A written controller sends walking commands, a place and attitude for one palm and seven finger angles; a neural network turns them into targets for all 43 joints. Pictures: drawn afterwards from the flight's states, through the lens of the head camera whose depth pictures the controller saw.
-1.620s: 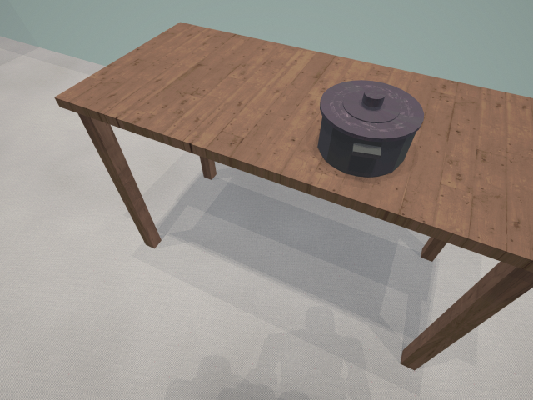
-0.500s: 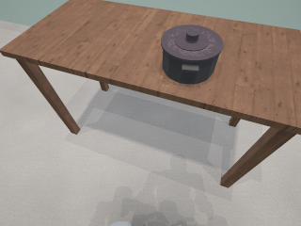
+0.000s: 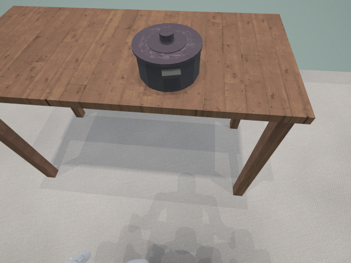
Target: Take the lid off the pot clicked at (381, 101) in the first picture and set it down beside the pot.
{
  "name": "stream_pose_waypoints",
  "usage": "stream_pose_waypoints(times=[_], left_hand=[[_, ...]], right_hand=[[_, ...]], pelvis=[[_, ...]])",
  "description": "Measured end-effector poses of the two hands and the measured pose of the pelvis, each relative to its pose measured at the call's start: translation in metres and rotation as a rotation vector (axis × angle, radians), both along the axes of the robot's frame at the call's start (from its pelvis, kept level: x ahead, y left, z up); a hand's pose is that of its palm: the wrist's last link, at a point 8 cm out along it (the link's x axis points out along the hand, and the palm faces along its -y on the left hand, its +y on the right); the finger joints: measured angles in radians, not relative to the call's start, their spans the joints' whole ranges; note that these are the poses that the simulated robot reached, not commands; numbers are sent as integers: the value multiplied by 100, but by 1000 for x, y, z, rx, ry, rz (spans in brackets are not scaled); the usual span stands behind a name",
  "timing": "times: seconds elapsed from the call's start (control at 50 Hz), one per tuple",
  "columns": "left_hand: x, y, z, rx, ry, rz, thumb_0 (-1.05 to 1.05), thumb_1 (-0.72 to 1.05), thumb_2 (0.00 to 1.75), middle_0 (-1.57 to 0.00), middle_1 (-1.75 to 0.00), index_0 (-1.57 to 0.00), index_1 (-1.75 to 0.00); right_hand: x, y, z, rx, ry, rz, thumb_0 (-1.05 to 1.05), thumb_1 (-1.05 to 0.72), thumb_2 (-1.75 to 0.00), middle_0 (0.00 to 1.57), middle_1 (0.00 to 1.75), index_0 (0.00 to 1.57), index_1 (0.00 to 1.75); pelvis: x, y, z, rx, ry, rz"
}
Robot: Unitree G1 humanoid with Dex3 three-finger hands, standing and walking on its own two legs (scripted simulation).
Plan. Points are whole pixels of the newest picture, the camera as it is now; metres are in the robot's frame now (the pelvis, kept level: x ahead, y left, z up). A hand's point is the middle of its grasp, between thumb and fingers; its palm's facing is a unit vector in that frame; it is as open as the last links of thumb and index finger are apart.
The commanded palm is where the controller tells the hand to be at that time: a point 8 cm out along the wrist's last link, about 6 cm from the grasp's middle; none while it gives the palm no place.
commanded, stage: take the last steps up to it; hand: left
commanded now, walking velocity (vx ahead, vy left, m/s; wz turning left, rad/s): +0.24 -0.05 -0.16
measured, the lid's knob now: (166, 35) +0.68 +0.06 +0.13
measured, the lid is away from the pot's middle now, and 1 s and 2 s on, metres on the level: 0.00 0.00 0.00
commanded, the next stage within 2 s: come to a stop and stand still in 0.48 s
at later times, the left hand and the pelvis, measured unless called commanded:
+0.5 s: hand (127, 236) +0.19 +0.15 -0.15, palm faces -0.12 -0.98 -0.17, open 7.4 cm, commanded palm none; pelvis +0.09 -0.02 +0.02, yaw -6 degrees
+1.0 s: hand (134, 222) +0.23 +0.14 -0.16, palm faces -0.03 -0.96 -0.28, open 7.3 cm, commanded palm none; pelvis +0.16 -0.06 +0.01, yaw -6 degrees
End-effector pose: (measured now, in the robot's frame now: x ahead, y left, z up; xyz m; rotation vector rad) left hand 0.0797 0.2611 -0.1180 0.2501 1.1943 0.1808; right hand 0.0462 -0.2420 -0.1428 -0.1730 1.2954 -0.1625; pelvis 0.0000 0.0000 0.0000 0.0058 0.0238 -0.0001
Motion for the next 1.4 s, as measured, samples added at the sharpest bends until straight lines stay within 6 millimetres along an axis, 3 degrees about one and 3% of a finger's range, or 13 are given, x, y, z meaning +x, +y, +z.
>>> stream_pose_waypoints(times=[0.14, 0.28, 0.48, 0.56, 0.62, 0.72, 0.8, 0.88, 0.96, 1.08, 1.2, 1.3, 1.4], left_hand=[[-5, -25, -2, -55, 51, -9, 1, 91, 89, -20, -30, -20, -30], [5, -27, -27, -120, 127, -41, 1, 91, 89, -20, -30, -20, -30], [101, -58, -4, -122, 29, -112, 1, 92, 89, -20, -30, -20, -30], [141, -82, -11, -103, -25, -146, 1, 91, 90, -20, -30, -20, -30], [151, -95, -13, -100, -38, -121, 1, 91, 89, -20, -30, -20, -30], [150, -92, -9, -67, 8, -65, -1, 94, 89, -20, -30, -20, -30], [151, -80, -20, -61, 61, -54, -1, 94, 89, -20, -30, -20, -30], [152, -73, -21, -44, 92, -31, 0, 93, 89, -20, -30, -20, -30], [150, -74, -11, -20, 89, -18, 1, 92, 89, -20, -30, -20, -30], [134, -87, -4, 25, 58, -24, 1, 91, 89, -20, -30, -20, -30], [102, -102, 7, 9, 101, -2, 1, 91, 89, -20, -30, -20, -30], [77, -103, 9, -13, 137, 15, 1, 91, 89, -20, -30, -20, -30], [58, -90, 1, -41, 174, 26, 1, 91, 89, -21, -30, -20, -30]], right_hand=[[-19, -10, 12, -20, 60, -55, 1, -91, -90, 20, 30, 20, 29], [-19, 3, 17, -50, 14, -107, 0, -91, -90, 20, 30, 20, 29], [-46, 17, 26, 37, 201, -182, 0, -91, -90, 20, 30, 20, 29], [-39, 4, 8, 73, 243, -219, 0, -91, -90, 20, 30, 20, 30], [-16, -12, -1, 70, 259, -207, 1, -91, -90, 20, 30, 20, 29], [61, -35, 4, 24, 131, -174, 1, -91, -90, 20, 30, 20, 29], [118, -42, 5, -5, 0, -148, 0, -91, -90, 19, 30, 19, 29], [159, -44, 12, -13, -73, -107, 0, -91, -90, 19, 30, 19, 29], [183, -49, 16, -2, -117, -69, 0, -91, -90, 20, 30, 20, 29], [194, -73, 4, 30, -156, -62, 0, -91, -90, 20, 30, 20, 29], [177, -90, 8, 22, -93, -64, 0, -91, -90, 20, 30, 20, 29], [155, -89, 15, 10, -49, -62, 0, -91, -90, 19, 30, 19, 29], [140, -73, 21, -3, -37, -56, 1, -91, -90, 19, 30, 19, 29]], pelvis=[[13, -1, 10, 2, -9, -29], [39, 7, 1, -5, -9, -76], [85, -18, 17, -8, 18, -94], [109, -41, 2, 11, 13, -95], [122, -49, -1, -8, -1, -85], [142, -52, 6, -9, -9, -95], [158, -48, 0, -20, -25, -105], [165, -50, 2, 2, -25, -108], [161, -58, 6, 4, -20, -100], [152, -77, -1, 30, -25, -100], [145, -82, 10, 33, -29, -84], [138, -77, 17, 41, -26, -83], [132, -64, 17, 33, -24, -84]])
